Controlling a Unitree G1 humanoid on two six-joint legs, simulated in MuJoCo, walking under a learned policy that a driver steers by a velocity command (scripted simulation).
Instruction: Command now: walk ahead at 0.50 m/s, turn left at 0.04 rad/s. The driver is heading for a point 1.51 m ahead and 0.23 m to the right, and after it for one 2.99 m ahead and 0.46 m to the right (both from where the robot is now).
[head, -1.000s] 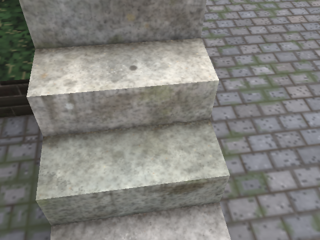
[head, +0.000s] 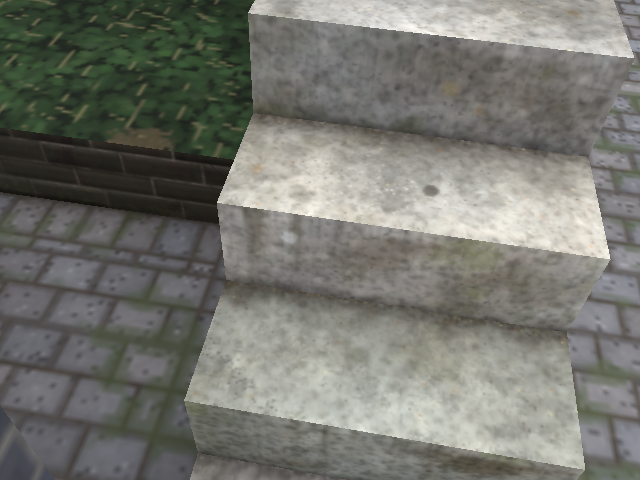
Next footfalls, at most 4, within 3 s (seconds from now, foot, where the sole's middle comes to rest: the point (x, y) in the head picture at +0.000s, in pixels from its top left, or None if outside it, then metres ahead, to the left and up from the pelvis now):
none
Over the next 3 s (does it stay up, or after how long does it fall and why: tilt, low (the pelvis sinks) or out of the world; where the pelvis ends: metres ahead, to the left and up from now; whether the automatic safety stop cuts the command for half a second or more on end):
stays up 0.01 -0.05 0.00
